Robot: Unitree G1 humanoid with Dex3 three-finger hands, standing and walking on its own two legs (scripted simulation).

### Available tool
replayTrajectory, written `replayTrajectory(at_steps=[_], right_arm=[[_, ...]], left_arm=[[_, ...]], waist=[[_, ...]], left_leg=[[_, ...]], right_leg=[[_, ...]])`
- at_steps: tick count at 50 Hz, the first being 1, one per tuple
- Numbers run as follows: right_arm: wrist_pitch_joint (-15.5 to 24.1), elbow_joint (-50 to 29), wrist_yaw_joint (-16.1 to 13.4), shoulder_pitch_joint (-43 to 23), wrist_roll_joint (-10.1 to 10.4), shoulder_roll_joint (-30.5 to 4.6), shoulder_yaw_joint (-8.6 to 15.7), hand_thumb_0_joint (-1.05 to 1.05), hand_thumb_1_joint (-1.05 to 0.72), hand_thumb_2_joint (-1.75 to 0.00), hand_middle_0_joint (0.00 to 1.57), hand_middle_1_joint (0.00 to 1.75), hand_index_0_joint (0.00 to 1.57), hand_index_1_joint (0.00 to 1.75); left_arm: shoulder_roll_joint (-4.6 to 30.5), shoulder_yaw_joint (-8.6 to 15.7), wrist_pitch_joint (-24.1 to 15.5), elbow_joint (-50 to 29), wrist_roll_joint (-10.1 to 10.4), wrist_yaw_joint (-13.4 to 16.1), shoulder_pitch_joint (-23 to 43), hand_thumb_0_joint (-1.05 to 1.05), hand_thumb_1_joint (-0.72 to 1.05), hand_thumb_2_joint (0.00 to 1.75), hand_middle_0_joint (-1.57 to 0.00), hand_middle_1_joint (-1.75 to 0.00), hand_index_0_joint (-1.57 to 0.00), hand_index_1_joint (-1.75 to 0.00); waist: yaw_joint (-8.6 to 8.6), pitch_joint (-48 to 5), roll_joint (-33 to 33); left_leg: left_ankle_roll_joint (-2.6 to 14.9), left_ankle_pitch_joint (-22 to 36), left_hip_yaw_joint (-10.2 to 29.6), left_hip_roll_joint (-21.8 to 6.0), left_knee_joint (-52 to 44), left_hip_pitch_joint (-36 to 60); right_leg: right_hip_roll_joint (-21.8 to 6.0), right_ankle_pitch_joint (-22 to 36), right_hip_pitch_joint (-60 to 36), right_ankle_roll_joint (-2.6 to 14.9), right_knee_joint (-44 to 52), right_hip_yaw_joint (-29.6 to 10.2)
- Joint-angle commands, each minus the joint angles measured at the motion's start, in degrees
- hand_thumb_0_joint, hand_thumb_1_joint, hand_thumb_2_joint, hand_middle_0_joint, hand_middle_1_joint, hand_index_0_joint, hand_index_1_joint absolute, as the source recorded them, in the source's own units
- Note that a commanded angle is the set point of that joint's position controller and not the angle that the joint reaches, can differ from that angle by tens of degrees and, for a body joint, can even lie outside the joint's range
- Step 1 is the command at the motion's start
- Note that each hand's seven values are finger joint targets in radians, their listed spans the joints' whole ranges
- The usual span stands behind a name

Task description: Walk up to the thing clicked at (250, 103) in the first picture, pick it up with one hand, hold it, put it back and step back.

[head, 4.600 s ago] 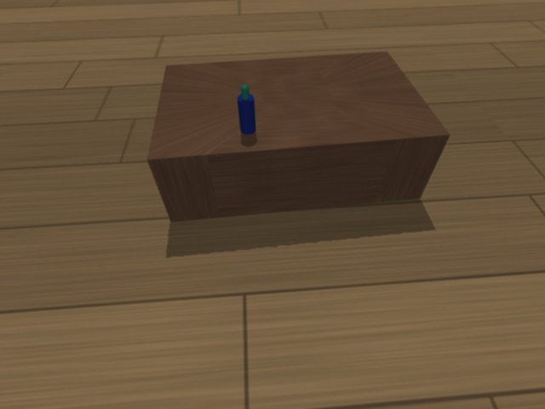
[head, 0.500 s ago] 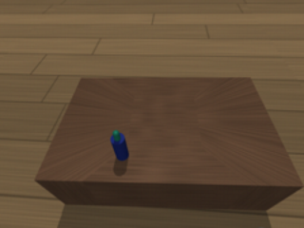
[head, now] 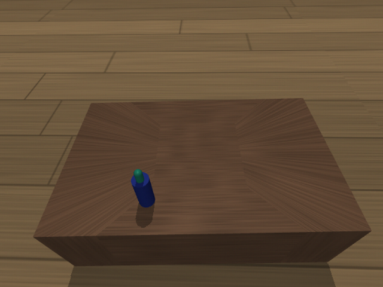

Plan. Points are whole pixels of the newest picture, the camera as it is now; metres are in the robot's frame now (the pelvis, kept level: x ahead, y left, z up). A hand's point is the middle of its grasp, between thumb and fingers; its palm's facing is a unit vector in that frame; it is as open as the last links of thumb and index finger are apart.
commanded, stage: walk up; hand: left
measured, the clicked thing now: (142, 186) +0.52 +0.21 -0.29
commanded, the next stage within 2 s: stand in 0.34 s
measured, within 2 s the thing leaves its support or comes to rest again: neither
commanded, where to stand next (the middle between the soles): +0.06 +0.01 m, yaw -2 degrees
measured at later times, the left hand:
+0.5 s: hand out of the picture +0.09 +0.25 -0.15, palm faces -0.01 -0.94 -0.34, open 7.4 cm
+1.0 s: hand out of the picture +0.09 +0.25 -0.15, palm faces +0.00 -0.94 -0.34, open 7.4 cm
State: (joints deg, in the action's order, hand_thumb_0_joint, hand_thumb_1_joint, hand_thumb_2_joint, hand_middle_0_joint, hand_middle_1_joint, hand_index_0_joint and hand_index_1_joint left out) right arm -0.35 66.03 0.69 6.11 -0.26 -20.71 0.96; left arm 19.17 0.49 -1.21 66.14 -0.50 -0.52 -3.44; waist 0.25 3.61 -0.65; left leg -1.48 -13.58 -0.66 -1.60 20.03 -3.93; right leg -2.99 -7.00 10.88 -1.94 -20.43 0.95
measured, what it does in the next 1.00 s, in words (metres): stands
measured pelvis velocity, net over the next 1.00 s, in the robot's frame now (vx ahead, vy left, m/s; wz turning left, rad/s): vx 0.01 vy -0.01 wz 0.02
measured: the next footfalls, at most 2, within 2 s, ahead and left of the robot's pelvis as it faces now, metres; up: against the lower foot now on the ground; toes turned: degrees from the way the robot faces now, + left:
none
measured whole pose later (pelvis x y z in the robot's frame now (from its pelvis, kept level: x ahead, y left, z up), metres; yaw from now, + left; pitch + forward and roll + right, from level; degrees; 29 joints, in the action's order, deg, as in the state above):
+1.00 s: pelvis +0.01 -0.01 +0.00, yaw +1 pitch -2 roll +0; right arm 0.4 64.4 0.4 6.2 -0.5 -20.8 0.0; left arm 19.7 0.1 -0.8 65.7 -0.3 -0.7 -5.1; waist -0.1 2.8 -0.8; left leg -2.3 -13.7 0.4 -2.5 18.5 -2.6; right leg -2.2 -8.0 9.5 -1.2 -19.8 2.2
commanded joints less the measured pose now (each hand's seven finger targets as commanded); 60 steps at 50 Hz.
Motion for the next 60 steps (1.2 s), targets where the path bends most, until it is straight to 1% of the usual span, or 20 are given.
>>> replayTrajectory(at_steps=[1,6,16,17,19,22,23,24,29,30,32,35,39,43,45,50,51,56,57,60], right_arm=[[1.1,-4.0,-0.6,-3.1,-0.1,-11.9,2.3,0.00,-0.90,-0.90,0.20,0.30,0.20,0.30],[1.2,-3.8,-0.6,-2.5,-0.2,-11.7,2.2,0.00,-0.90,-0.90,0.20,0.30,0.20,0.30],[1.1,-4.3,-0.6,-2.5,-0.3,-11.9,2.3,0.00,-0.90,-0.90,0.20,0.30,0.20,0.30],[1.5,-4.6,-0.7,-2.1,-0.5,-11.3,1.8,0.00,-0.90,-0.90,0.20,0.30,0.20,0.30],[1.7,-4.6,-0.8,-2.7,-0.4,-11.9,2.0,0.00,-0.90,-0.90,0.20,0.30,0.20,0.30],[1.9,-4.5,-0.8,-2.3,-0.5,-12.0,1.9,0.00,-0.90,-0.90,0.20,0.30,0.20,0.30],[1.9,-4.6,-0.8,-2.3,-0.4,-11.9,1.9,0.00,-0.90,-0.90,0.20,0.30,0.20,0.30],[2.0,-4.6,-0.9,-2.4,-0.4,-12.2,2.0,0.00,-0.90,-0.90,0.20,0.30,0.20,0.30],[2.0,-4.4,-0.8,-2.4,-0.2,-11.8,1.7,0.00,-0.90,-0.90,0.20,0.30,0.20,0.30],[2.0,-4.4,-0.8,-1.8,-0.3,-11.6,1.6,0.00,-0.90,-0.90,0.20,0.30,0.20,0.30],[1.9,-4.6,-0.9,-1.9,-0.3,-12.0,1.7,0.00,-0.90,-0.90,0.20,0.30,0.20,0.30],[1.9,-4.6,-0.9,-1.9,-0.3,-12.0,1.6,0.00,-0.90,-0.90,0.20,0.30,0.20,0.30],[2.0,-4.5,-1.0,-1.4,-0.3,-12.2,1.5,0.00,-0.90,-0.90,0.20,0.30,0.20,0.30],[1.8,-4.8,-0.9,-1.8,-0.2,-11.8,1.4,0.00,-0.90,-0.90,0.20,0.30,0.20,0.30],[1.7,-4.8,-1.0,-1.6,-0.2,-12.3,1.5,0.00,-0.90,-0.90,0.20,0.30,0.20,0.30],[1.8,-5.0,-1.0,-1.4,-0.3,-11.9,1.3,0.00,-0.90,-0.90,0.20,0.30,0.20,0.30],[1.7,-4.9,-1.0,-1.2,-0.2,-11.8,1.3,0.00,-0.90,-0.90,0.20,0.30,0.20,0.30],[1.6,-5.0,-0.9,-1.3,-0.3,-12.0,1.4,0.00,-0.90,-0.90,0.20,0.30,0.20,0.30],[1.6,-5.1,-0.9,-1.2,-0.3,-12.1,1.5,0.00,-0.90,-0.90,0.20,0.30,0.20,0.30],[1.7,-5.1,-0.9,-0.8,-0.3,-11.9,1.3,0.00,-0.90,-0.90,0.20,0.30,0.20,0.30]], left_arm=[[12.7,2.3,-1.0,-3.8,-0.1,1.0,3.2,0.00,0.90,0.90,-0.20,-0.30,-0.20,-0.30],[12.7,2.4,-0.8,-3.8,0.1,0.9,3.4,0.00,0.90,0.90,-0.20,-0.30,-0.20,-0.30],[12.6,2.3,-0.7,-4.1,-0.2,0.9,3.3,0.00,0.90,0.90,-0.20,-0.30,-0.20,-0.30],[13.2,2.2,-0.4,-3.6,0.1,0.9,2.2,0.00,0.90,0.90,-0.20,-0.30,-0.20,-0.30],[12.9,2.1,-0.4,-3.5,0.2,0.8,2.2,0.00,0.90,0.90,-0.20,-0.30,-0.20,-0.30],[12.8,1.9,-0.5,-3.9,0.2,0.7,1.8,0.00,0.90,0.90,-0.20,-0.30,-0.20,-0.30],[12.9,1.9,-0.4,-3.8,0.2,0.7,1.6,0.00,0.90,0.90,-0.20,-0.30,-0.20,-0.30],[12.8,1.9,-0.5,-3.8,0.1,0.7,1.2,0.00,0.90,0.90,-0.20,-0.30,-0.20,-0.30],[13.1,1.7,-0.5,-3.8,0.2,0.7,1.1,0.00,0.90,0.90,-0.20,-0.30,-0.20,-0.30],[13.4,1.8,-0.5,-3.9,0.2,0.7,1.2,0.00,0.90,0.90,-0.20,-0.30,-0.20,-0.30],[13.3,1.8,-0.6,-3.8,0.2,0.7,1.1,0.00,0.90,0.90,-0.20,-0.30,-0.20,-0.30],[13.3,1.7,-0.6,-3.7,0.1,0.7,0.6,0.00,0.90,0.90,-0.20,-0.30,-0.20,-0.30],[13.3,1.9,-0.5,-3.7,0.2,0.7,0.8,0.00,0.90,0.90,-0.20,-0.30,-0.20,-0.30],[13.5,1.9,-0.5,-3.7,0.2,0.8,0.9,0.00,0.90,0.90,-0.20,-0.30,-0.20,-0.30],[13.3,1.9,-0.6,-3.8,0.1,0.7,0.9,0.00,0.90,0.90,-0.20,-0.30,-0.20,-0.30],[13.5,2.0,-0.6,-3.9,0.1,0.7,0.8,0.00,0.90,0.90,-0.20,-0.30,-0.20,-0.30],[13.7,2.1,-0.5,-3.8,0.3,0.8,1.1,0.00,0.90,0.90,-0.20,-0.30,-0.20,-0.30],[13.6,2.1,-0.5,-3.9,0.1,0.6,0.7,0.00,0.90,0.90,-0.20,-0.30,-0.20,-0.30],[13.5,2.1,-0.5,-3.9,0.0,0.7,0.9,0.00,0.90,0.90,-0.20,-0.30,-0.20,-0.30],[13.5,2.1,-0.5,-3.8,0.1,0.7,0.8,0.00,0.90,0.90,-0.20,-0.30,-0.20,-0.30]], waist=[[-0.49,-5.3,1.3],[-0.54,-4.6,0.3],[-0.52,-4.9,0.6],[-0.15,-5.3,1.1],[-0.41,-4.7,1.0],[-0.33,-5.1,0.7],[-0.17,-5.5,0.1],[-0.24,-5.9,-0.5],[-0.25,-5.6,0.2],[-0.12,-5.7,0.5],[-0.22,-6.0,0.7],[-0.13,-6.4,0.3],[-0.08,-6.5,0.5],[-0.32,-5.1,1.5],[-0.10,-5.5,0.8],[-0.24,-5.2,0.9],[-0.27,-4.7,0.7],[-0.46,-4.5,0.4],[-0.25,-5.1,0.7],[-0.24,-4.8,0.5]], left_leg=[[2.80,5.5,3.7,-5.1,-4.2,-4.2],[2.70,4.0,3.9,-5.0,-5.1,-5.1],[2.89,4.5,3.9,-5.1,-4.8,-4.7],[2.28,4.5,4.7,-6.0,-6.0,-4.9],[2.14,5.7,5.0,-5.9,-5.9,-4.7],[1.95,8.2,4.6,-5.9,-5.3,-4.2],[1.96,7.4,4.5,-5.9,-5.5,-4.2],[2.04,8.6,4.5,-6.1,-5.2,-3.6],[1.95,9.3,4.3,-6.1,-5.0,-3.0],[1.78,8.4,4.2,-5.9,-5.3,-3.5],[1.95,8.5,4.2,-6.0,-5.2,-3.6],[1.90,11.0,3.9,-6.2,-4.7,-2.6],[1.86,11.3,3.9,-6.3,-4.6,-2.5],[1.76,9.1,4.3,-6.1,-5.1,-3.2],[1.95,9.2,3.9,-6.1,-4.6,-2.8],[1.81,9.4,4.1,-6.1,-4.7,-3.0],[1.69,8.0,4.1,-6.0,-5.1,-3.5],[1.90,6.5,4.2,-6.1,-5.0,-3.8],[2.08,6.9,4.1,-6.2,-4.8,-3.8],[2.06,5.8,4.2,-6.0,-5.3,-4.3]], right_leg=[[-4.9,5.6,-5.3,2.13,2.4,-4.3],[-4.5,3.7,-5.1,2.17,1.9,-4.5],[-4.4,4.8,-5.0,2.09,1.9,-4.5],[-4.6,3.3,-5.2,2.33,1.8,-4.4],[-4.4,2.5,-5.1,2.29,2.0,-4.3],[-5.0,5.8,-5.4,2.49,2.1,-4.6],[-5.0,5.2,-5.7,2.57,2.0,-4.4],[-5.2,7.1,-5.8,2.64,1.9,-4.6],[-5.2,7.8,-5.7,2.57,2.0,-4.3],[-5.1,6.2,-5.9,2.45,2.3,-4.2],[-5.3,7.5,-6.5,2.57,2.3,-4.3],[-5.4,10.1,-6.4,2.75,1.8,-4.0],[-5.6,10.5,-7.3,2.81,1.7,-4.3],[-4.9,6.8,-6.3,2.51,2.5,-3.6],[-5.5,8.6,-6.6,2.78,2.6,-4.2],[-5.4,8.8,-6.5,2.66,2.8,-4.2],[-5.0,6.1,-6.6,2.61,2.9,-3.8],[-4.9,4.1,-6.1,2.70,3.2,-3.9],[-5.3,6.3,-6.7,2.84,3.1,-4.2],[-5.1,5.4,-6.7,2.80,3.0,-4.0]])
